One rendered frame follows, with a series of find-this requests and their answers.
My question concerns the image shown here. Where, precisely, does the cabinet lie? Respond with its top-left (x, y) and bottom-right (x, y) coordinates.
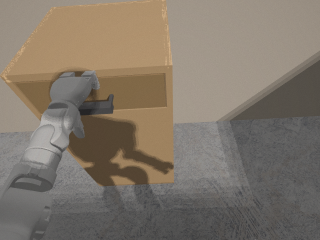
top-left (0, 0), bottom-right (174, 187)

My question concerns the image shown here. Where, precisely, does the robot left forearm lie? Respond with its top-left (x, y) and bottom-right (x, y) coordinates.
top-left (0, 100), bottom-right (78, 202)

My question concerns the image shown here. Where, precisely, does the robot left hand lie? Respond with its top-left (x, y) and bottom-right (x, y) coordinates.
top-left (50, 70), bottom-right (100, 139)

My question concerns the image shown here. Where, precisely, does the drawer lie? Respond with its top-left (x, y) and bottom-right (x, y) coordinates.
top-left (15, 73), bottom-right (166, 114)

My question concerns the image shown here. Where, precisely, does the handle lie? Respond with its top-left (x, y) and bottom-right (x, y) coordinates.
top-left (78, 94), bottom-right (114, 116)

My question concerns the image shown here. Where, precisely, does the left robot upper arm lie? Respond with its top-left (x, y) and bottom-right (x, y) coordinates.
top-left (0, 187), bottom-right (54, 240)

